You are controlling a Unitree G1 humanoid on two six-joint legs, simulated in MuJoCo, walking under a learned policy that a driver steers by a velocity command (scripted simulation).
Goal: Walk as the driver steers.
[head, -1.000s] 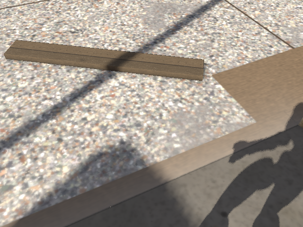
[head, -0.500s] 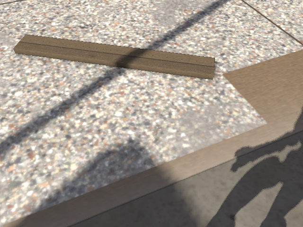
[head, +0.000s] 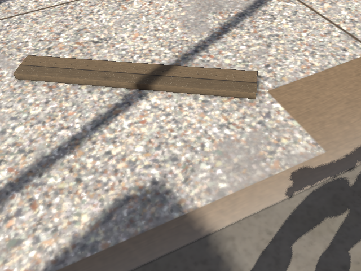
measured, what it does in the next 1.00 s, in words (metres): goes down: left foot 0.06 m lower, then right foot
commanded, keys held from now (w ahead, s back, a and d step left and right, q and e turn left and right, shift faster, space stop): w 0.76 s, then no key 0.24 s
